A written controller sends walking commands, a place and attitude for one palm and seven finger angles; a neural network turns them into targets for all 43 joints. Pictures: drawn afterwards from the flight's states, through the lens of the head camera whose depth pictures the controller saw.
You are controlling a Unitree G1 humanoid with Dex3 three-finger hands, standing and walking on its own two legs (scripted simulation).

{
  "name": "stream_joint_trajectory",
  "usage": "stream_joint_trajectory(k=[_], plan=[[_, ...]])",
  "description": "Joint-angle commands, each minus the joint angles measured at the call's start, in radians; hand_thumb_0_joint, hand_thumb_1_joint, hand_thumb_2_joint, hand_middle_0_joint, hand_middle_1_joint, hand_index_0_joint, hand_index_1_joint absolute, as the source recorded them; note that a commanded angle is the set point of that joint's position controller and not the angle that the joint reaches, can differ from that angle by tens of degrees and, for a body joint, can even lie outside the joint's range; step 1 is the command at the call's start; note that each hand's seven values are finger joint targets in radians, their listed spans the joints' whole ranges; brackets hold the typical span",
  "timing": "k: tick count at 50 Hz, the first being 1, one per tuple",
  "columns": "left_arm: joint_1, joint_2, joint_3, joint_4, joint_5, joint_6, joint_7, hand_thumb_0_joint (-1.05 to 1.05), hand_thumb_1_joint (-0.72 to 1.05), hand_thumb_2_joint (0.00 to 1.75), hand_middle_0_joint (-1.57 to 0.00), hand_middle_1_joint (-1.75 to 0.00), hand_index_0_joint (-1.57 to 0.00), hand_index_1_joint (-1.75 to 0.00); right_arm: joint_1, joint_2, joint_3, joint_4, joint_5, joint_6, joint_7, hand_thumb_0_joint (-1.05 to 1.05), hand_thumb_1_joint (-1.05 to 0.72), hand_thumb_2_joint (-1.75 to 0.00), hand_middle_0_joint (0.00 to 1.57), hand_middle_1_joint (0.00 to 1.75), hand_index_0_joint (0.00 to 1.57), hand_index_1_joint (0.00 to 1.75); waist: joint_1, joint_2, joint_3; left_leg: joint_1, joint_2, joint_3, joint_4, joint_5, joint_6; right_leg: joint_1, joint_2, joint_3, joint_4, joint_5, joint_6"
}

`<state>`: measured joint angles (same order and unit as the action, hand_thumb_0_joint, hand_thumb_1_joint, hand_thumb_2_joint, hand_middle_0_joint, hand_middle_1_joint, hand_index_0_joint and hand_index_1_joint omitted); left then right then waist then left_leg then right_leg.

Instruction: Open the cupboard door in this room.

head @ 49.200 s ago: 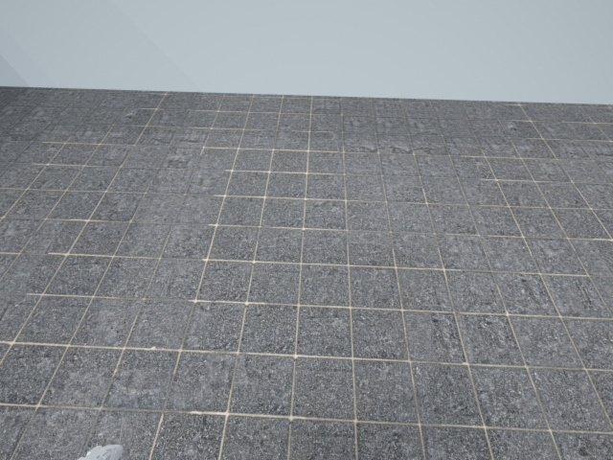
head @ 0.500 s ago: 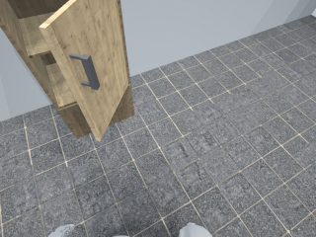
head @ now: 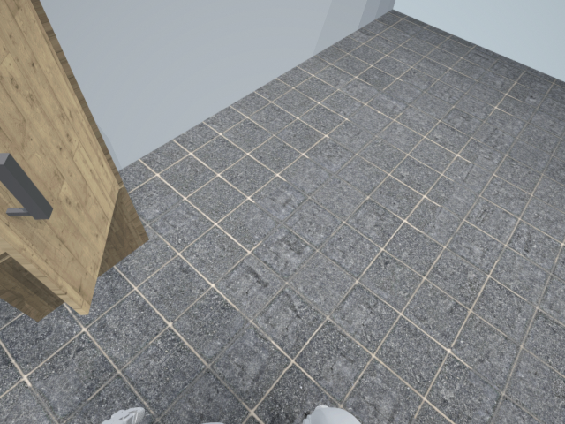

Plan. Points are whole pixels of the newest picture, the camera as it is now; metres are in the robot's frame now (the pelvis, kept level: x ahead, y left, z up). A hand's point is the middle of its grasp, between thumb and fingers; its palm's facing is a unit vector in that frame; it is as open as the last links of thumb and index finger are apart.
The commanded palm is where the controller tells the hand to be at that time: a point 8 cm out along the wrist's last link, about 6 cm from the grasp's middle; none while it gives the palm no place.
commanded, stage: walk to a spot facing it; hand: left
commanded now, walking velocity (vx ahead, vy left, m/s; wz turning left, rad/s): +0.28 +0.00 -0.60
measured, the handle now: (8, 189) +0.41 +0.45 +0.03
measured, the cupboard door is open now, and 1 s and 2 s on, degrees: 46 46 46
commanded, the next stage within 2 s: turn to face it in 1.70 s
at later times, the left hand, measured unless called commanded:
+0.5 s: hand (227, 354) +0.24 +0.10 -0.16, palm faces -0.29 -0.93 -0.21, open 7.4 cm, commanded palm none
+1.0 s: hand (316, 221) +0.53 -0.06 -0.16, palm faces -0.49 -0.84 -0.23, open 7.4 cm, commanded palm none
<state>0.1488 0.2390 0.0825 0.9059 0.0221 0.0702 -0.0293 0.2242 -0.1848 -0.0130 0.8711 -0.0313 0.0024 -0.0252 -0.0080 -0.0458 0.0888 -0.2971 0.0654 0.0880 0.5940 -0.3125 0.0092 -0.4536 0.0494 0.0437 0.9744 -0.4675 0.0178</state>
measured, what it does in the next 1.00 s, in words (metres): walks ahead, turning right: right foot, then left foot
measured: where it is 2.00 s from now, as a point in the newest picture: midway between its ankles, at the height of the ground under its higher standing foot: (382, 275)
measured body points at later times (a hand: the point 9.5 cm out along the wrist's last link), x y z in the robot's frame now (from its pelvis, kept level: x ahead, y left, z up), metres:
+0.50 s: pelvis +0.12 -0.07 +0.01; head +0.17 -0.08 +0.45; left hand +0.26 +0.15 -0.14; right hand +0.09 -0.33 -0.14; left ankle +0.20 +0.07 -0.68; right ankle +0.05 -0.15 -0.73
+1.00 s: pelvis +0.33 -0.17 -0.01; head +0.35 -0.21 +0.44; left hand +0.56 -0.01 -0.14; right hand +0.17 -0.36 -0.17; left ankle +0.32 +0.01 -0.72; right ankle +0.33 -0.28 -0.73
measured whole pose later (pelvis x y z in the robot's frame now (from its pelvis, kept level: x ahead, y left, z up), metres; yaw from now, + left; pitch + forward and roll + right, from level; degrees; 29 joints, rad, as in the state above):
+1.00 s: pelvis +0.33 -0.17 -0.01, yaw -30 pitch +1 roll +2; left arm 0.13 0.21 0.07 0.95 0.03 -0.05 -0.04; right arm 0.39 -0.21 -0.04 1.05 -0.03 -0.01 0.01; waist -0.03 0.01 0.06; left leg -0.17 0.15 0.19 0.71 -0.47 -0.05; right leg -0.40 -0.06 -0.12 0.66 -0.25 -0.04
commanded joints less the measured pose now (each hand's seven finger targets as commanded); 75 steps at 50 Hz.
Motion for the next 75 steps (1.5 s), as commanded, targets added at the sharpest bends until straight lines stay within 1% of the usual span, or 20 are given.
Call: stream_joint_trajectory(k=[1,8,12,13,14,15,20,29,32,40,46,47,49,55,63,66,67,68,69,75], plan=[[-0.07,0.056,0.015,-0.112,0.007,-0.041,-0.03,0.0,0.9,0.9,-0.2,-0.3,-0.2,-0.3,0.073,-0.196,-0.054,-0.051,-0.008,-0.029,-0.016,0.0,-0.9,-0.9,0.2,0.3,0.2,0.3,-0.018,0.238,-0.058,0.177,0.263,-0.177,-0.352,0.033,0.088,-0.18,-0.101,-0.056,0.12,0.065,0.022],[-0.179,0.018,-0.006,-0.132,0.007,-0.061,-0.043,0.0,0.9,0.9,-0.2,-0.3,-0.2,-0.3,0.208,-0.21,-0.07,0.015,-0.011,-0.038,0.0,0.0,-0.9,-0.9,0.2,0.3,0.2,0.3,-0.08,0.228,-0.067,0.236,0.289,-0.007,-0.316,0.107,0.077,-0.062,-0.099,-0.158,-0.23,0.06,0.002],[-0.032,0.051,0.006,-0.076,0.009,-0.075,-0.034,0.0,0.9,0.9,-0.2,-0.3,-0.2,-0.3,0.168,-0.214,-0.07,0.011,-0.005,-0.035,0.01,0.0,-0.9,-0.9,0.2,0.3,0.2,0.3,0.011,0.169,-0.117,0.107,0.246,0.097,-0.091,0.169,0.021,0.287,-0.031,-0.219,-0.473,0.148,-0.045],[0.136,0.132,0.029,-0.023,0.011,-0.086,-0.022,0.0,0.9,0.9,-0.2,-0.3,-0.2,-0.3,0.115,-0.189,-0.062,-0.012,0.01,-0.039,0.02,0.0,-0.9,-0.9,0.2,0.3,0.2,0.3,0.103,0.008,-0.183,-0.118,0.19,0.182,0.142,0.166,-0.02,0.594,-0.138,-0.064,-0.541,0.069,-0.106],[0.32,0.273,0.068,0.03,0.005,-0.094,-0.002,0.0,0.9,0.9,-0.2,-0.3,-0.2,-0.3,-0.006,-0.117,-0.04,-0.085,0.027,-0.041,0.031,0.0,-0.9,-0.9,0.2,0.3,0.2,0.3,0.196,-0.334,-0.216,-0.463,0.027,0.205,0.47,-0.319,-0.076,0.798,-0.435,0.419,-0.669,0.076,-0.245],[0.337,0.278,0.067,0.039,-0.013,-0.091,0.02,0.0,0.9,0.9,-0.2,-0.3,-0.2,-0.3,-0.081,-0.168,-0.05,-0.111,0.017,-0.036,0.023,0.0,-0.9,-0.9,0.2,0.3,0.2,0.3,0.193,-0.221,-0.164,-0.55,0.045,0.009,0.602,-0.336,-0.067,0.722,-0.493,0.523,-0.71,0.134,-0.303],[0.066,0.147,0.025,-0.02,0.005,-0.114,0.03,0.0,0.9,0.9,-0.2,-0.3,-0.2,-0.3,-0.014,-0.116,-0.06,-0.018,0.006,-0.022,0.035,0.0,-0.9,-0.9,0.2,0.3,0.2,0.3,0.013,-0.111,-0.033,-0.307,0.081,-0.039,0.427,-0.072,-0.087,0.319,-0.308,0.171,-0.734,0.252,-0.218],[0.053,0.155,0.029,0.024,-0.007,-0.124,0.015,0.0,0.9,0.9,-0.2,-0.3,-0.2,-0.3,0.043,-0.135,-0.061,0.001,0.009,-0.062,0.032,0.0,-0.9,-0.9,0.2,0.3,0.2,0.3,-0.062,-0.019,-0.046,0.087,-0.026,0.029,-0.054,0.126,-0.06,0.209,-0.217,0.108,-0.577,0.37,-0.158],[0.063,0.044,0.002,-0.024,-0.014,-0.129,0.001,0.0,0.9,0.9,-0.2,-0.3,-0.2,-0.3,0.391,-0.325,-0.096,0.081,-0.021,-0.066,0.0,0.0,-0.9,-0.9,0.2,0.3,0.2,0.3,-0.165,0.364,-0.251,0.506,0.451,-0.631,-0.33,-0.088,0.161,-0.2,0.021,-0.032,0.223,-0.121,-0.058],[-0.001,-0.024,-0.016,-0.008,0.005,-0.092,-0.029,0.0,0.9,0.9,-0.2,-0.3,-0.2,-0.3,0.123,-0.169,-0.059,0.055,-0.008,-0.081,0.01,0.0,-0.9,-0.9,0.2,0.3,0.2,0.3,-0.012,0.196,-0.068,0.11,0.262,-0.02,-0.389,0.112,0.074,-0.068,-0.163,-0.09,-0.07,0.163,-0.023],[0.085,0.025,-0.001,0.03,0.01,-0.102,-0.02,0.0,0.9,0.9,-0.2,-0.3,-0.2,-0.3,0.114,-0.171,-0.065,0.087,-0.006,-0.048,0.029,0.0,-0.9,-0.9,0.2,0.3,0.2,0.3,0.044,0.107,-0.074,-0.006,0.212,0.061,-0.239,-0.072,0.033,0.294,-0.071,-0.203,-0.386,0.242,-0.033],[0.195,0.071,0.012,0.064,0.012,-0.11,-0.014,0.0,0.9,0.9,-0.2,-0.3,-0.2,-0.3,0.094,-0.155,-0.058,0.084,0.0,-0.047,0.033,0.0,-0.9,-0.9,0.2,0.3,0.2,0.3,0.107,0.033,-0.095,-0.083,0.15,0.125,-0.053,-0.018,0.002,0.442,-0.096,-0.145,-0.442,0.162,-0.062],[0.389,0.248,0.052,0.117,-0.006,-0.121,0.014,0.0,0.9,0.9,-0.2,-0.3,-0.2,-0.3,0.011,-0.083,-0.043,0.018,0.019,-0.054,0.041,0.0,-0.9,-0.9,0.2,0.3,0.2,0.3,0.187,-0.312,-0.145,-0.456,-0.001,0.091,0.529,-0.332,-0.04,0.662,-0.49,0.518,-0.765,-0.037,-0.259],[0.152,0.067,-0.006,0.09,0.001,-0.148,0.031,0.0,0.9,0.9,-0.2,-0.3,-0.2,-0.3,0.05,-0.042,-0.048,0.119,0.007,-0.037,0.041,0.0,-0.9,-0.9,0.2,0.3,0.2,0.3,0.001,-0.099,-0.058,-0.286,0.091,-0.019,0.422,-0.008,-0.062,0.338,-0.317,0.06,-0.751,0.413,-0.184],[0.212,0.082,-0.01,0.16,-0.005,-0.162,0.034,0.0,0.9,0.9,-0.2,-0.3,-0.2,-0.3,-0.098,-0.039,-0.042,0.072,0.015,-0.055,0.058,0.0,-0.9,-0.9,0.2,0.3,0.2,0.3,0.018,-0.068,-0.019,-0.236,0.034,0.036,0.07,0.108,-0.025,0.463,-0.312,-0.017,-0.706,0.633,-0.169],[0.171,0.084,-0.009,0.158,-0.011,-0.157,0.037,0.0,0.9,0.9,-0.2,-0.3,-0.2,-0.3,0.136,-0.1,-0.06,0.146,0.007,-0.067,0.039,0.0,-0.9,-0.9,0.2,0.3,0.2,0.3,-0.11,0.029,-0.099,0.169,-0.018,0.048,-0.068,0.175,0.014,0.306,-0.253,-0.086,-0.426,0.732,-0.12],[0.179,0.054,-0.008,0.136,-0.015,-0.15,0.031,0.0,0.9,0.9,-0.2,-0.3,-0.2,-0.3,0.292,-0.19,-0.082,0.184,-0.007,-0.071,0.026,0.0,-0.9,-0.9,0.2,0.3,0.2,0.3,-0.163,0.187,-0.193,0.385,0.14,-0.173,-0.118,0.113,0.079,0.131,-0.156,-0.13,-0.17,0.501,-0.073],[0.244,0.002,-0.019,0.114,-0.023,-0.147,0.019,0.0,0.9,0.9,-0.2,-0.3,-0.2,-0.3,0.377,-0.286,-0.102,0.2,-0.016,-0.067,0.017,0.0,-0.9,-0.9,0.2,0.3,0.2,0.3,-0.148,0.429,-0.284,0.535,0.39,-0.544,-0.269,0.033,0.188,-0.088,-0.013,-0.161,0.194,-0.072,-0.044],[0.168,0.02,-0.017,0.085,-0.009,-0.151,0.025,0.0,0.9,0.9,-0.2,-0.3,-0.2,-0.3,0.336,-0.268,-0.097,0.193,-0.004,-0.053,0.017,0.0,-0.9,-0.9,0.2,0.3,0.2,0.3,-0.14,0.294,-0.232,0.388,0.423,-0.589,-0.347,-0.173,0.213,-0.13,-0.044,-0.056,0.346,-0.101,-0.07],[0.151,-0.054,-0.019,0.115,0.011,-0.107,0.0,0.0,0.9,0.9,-0.2,-0.3,-0.2,-0.3,0.124,-0.095,-0.058,0.141,0.005,-0.096,0.004,0.0,-0.9,-0.9,0.2,0.3,0.2,0.3,0.008,0.133,-0.066,0.082,0.265,-0.166,-0.43,0.04,0.099,-0.144,-0.179,-0.032,0.246,0.224,-0.023]])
